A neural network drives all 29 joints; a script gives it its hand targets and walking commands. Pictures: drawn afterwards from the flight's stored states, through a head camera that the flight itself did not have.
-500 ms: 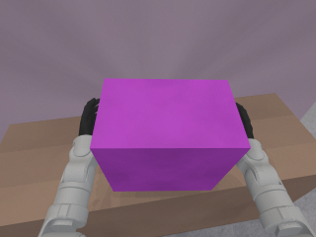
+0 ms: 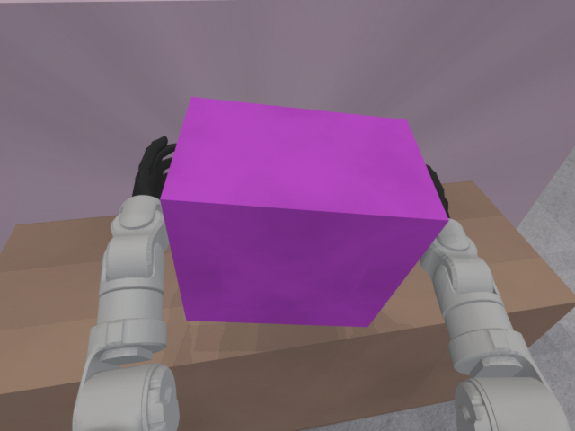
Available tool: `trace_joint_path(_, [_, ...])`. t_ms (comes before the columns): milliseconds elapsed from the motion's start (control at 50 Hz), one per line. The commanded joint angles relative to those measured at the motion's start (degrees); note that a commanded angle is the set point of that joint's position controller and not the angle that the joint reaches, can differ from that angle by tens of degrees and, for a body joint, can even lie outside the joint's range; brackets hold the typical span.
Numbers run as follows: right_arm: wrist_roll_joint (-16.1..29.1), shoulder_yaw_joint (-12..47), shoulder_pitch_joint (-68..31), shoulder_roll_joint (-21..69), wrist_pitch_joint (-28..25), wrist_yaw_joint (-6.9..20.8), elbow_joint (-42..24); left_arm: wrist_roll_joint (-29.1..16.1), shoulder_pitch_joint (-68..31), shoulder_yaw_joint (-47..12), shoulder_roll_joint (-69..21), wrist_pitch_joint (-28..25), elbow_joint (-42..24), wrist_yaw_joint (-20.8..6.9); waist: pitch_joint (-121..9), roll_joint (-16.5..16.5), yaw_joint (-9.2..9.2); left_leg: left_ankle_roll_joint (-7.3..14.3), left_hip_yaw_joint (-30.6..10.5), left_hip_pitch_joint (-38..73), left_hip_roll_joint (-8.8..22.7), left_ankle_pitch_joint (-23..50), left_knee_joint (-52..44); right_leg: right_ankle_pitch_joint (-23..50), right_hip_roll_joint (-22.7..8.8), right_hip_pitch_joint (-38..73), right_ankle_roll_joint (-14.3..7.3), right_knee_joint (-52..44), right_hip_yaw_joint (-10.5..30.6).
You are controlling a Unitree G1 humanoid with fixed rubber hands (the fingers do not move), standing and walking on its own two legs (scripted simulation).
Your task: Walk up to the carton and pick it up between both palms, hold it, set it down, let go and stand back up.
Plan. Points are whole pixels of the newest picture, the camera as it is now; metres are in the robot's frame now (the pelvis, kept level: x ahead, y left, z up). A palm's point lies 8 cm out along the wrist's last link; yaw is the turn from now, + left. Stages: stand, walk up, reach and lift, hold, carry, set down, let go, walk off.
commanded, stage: reach and lift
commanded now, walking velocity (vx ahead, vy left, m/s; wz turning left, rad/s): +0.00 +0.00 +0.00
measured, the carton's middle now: (290, 226) +0.37 +0.01 +0.10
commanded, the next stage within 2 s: hold in 1.26 s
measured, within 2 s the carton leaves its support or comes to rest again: neither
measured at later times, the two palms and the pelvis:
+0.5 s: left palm (152, 175) +0.39 +0.19 +0.19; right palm (438, 187) +0.37 -0.20 +0.18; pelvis +0.02 +0.00 +0.00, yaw -1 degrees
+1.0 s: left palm (143, 164) +0.38 +0.20 +0.21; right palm (439, 180) +0.37 -0.19 +0.19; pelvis +0.01 +0.00 +0.00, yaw +0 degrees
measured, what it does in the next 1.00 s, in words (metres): stands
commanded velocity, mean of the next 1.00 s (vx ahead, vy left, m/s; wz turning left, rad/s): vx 0.00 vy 0.00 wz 0.00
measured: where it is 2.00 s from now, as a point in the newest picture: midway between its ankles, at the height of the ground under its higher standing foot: outside the picture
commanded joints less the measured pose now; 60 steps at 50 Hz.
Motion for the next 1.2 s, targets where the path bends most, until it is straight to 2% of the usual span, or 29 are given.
trace_joint_path(0, [3.0, 21.2, -54.2, 31.2, -5.4, 6.6, -17.8, -5.7, -33.9, -27.8, -36.2, 0.1, -3.9, -6.7, -18.6, 2.4, 1.01, 0.5, 0.8, 8.0, -1.9, -2.7, -2.4, -3.2, 2.0, 1.3, 0.5, -2.5, -0.2])
trace_joint_path(120, [5.3, 21.2, -57.5, 31.4, -3.6, 6.3, -16.1, -6.4, -36.1, -27.8, -38.1, 2.3, -3.6, -6.3, -20.7, 2.8, -0.07, -0.1, 0.6, 10.8, -1.8, 3.2, -0.7, 0.6, 2.6, 2.2, 0.3, -2.4, 0.6])
trace_joint_path(280, [10.6, 24.2, -55.7, 30.8, 0.8, 4.6, -19.1, -7.4, -35.7, -29.7, -38.7, 5.6, -10.3, -6.3, -22.1, 4.1, -2.48, -2.1, -0.2, 14.3, -2.4, 15.1, 2.1, 10.7, 3.7, 5.5, 0.5, -1.7, 1.3])
trace_joint_path(420, [13.6, 25.5, -52.6, 29.2, 4.0, 4.0, -23.2, -6.7, -33.6, -29.3, -35.9, 8.2, -16.9, -7.0, -21.0, 4.9, -2.38, -3.0, -0.4, 15.1, -2.7, 19.0, 2.8, 15.6, 4.2, 7.3, 0.7, -1.1, 1.1])
trace_joint_path(600, [14.5, 26.3, -53.4, 29.2, 6.1, 3.6, -26.4, -7.0, -34.2, -29.1, -34.0, 10.1, -19.3, -7.5, -20.8, 3.9, -1.62, -2.3, 0.0, 14.1, -2.8, 16.1, 2.2, 16.4, 3.9, 7.4, 1.1, -1.2, 1.3])
trace_joint_path(740, [13.0, 25.1, -56.2, 30.3, 6.7, 3.5, -24.2, -7.1, -36.9, -27.7, -34.2, 10.4, -15.5, -8.2, -20.4, 2.6, -1.59, -1.0, 0.3, 12.1, -2.8, 10.0, 0.6, 12.4, 3.1, 6.8, 1.3, -1.9, 1.7])
trace_joint_path(880, [11.5, 23.0, -59.1, 31.0, 6.7, 3.6, -20.0, -7.0, -40.3, -26.2, -34.7, 10.2, -11.1, -8.6, -19.8, 2.7, -1.97, -0.4, 0.3, 11.0, -2.6, 6.3, -0.4, 7.9, 2.7, 5.9, 1.1, -2.5, 1.7])
trace_joint_path(1020, [11.5, 21.8, -61.2, 30.7, 6.4, 3.9, -17.5, -7.0, -42.3, -25.7, -35.6, 10.1, -9.1, -8.4, -20.2, 3.7, -2.34, -0.8, 0.1, 11.7, -2.4, 7.3, -0.1, 6.5, 2.9, 5.3, 0.8, -2.5, 1.5])
trace_joint_path(1180, [13.2, 22.2, -62.2, 29.9, 6.4, 4.2, -17.5, -7.3, -42.8, -26.4, -36.3, 10.5, -10.3, -7.6, -21.2, 4.6, -2.31, -1.5, -0.3, 13.4, -2.1, 11.1, 1.0, 7.7, 3.5, 5.0, 0.5, -2.2, 1.3])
